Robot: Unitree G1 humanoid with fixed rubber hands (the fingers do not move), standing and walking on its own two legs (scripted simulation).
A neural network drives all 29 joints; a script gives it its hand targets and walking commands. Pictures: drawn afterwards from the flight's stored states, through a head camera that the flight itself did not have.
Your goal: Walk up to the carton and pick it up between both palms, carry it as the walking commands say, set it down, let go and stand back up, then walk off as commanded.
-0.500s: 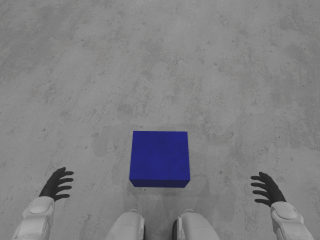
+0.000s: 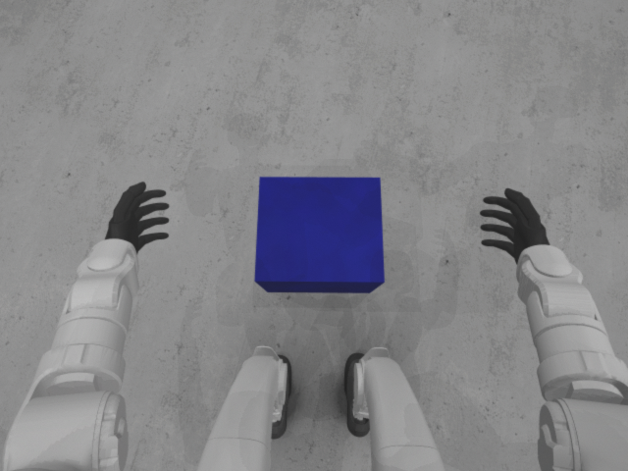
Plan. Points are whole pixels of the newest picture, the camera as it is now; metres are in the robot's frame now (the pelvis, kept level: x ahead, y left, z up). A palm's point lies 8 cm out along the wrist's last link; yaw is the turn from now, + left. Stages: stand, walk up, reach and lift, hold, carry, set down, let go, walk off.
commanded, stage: reach and lift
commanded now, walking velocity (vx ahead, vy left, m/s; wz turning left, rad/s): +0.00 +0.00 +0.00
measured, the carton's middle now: (319, 239) +0.50 +0.01 -0.57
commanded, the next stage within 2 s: none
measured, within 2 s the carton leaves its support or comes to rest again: neither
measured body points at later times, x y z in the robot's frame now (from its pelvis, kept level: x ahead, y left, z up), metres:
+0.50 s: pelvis -0.01 +0.00 -0.04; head +0.29 +0.00 +0.29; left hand +0.49 +0.25 -0.14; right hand +0.51 -0.23 -0.14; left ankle +0.05 +0.11 -0.66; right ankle +0.07 -0.11 -0.66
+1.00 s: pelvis -0.03 +0.00 -0.17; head +0.30 +0.01 +0.14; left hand +0.49 +0.25 -0.29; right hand +0.50 -0.24 -0.29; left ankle +0.05 +0.12 -0.66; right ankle +0.07 -0.11 -0.66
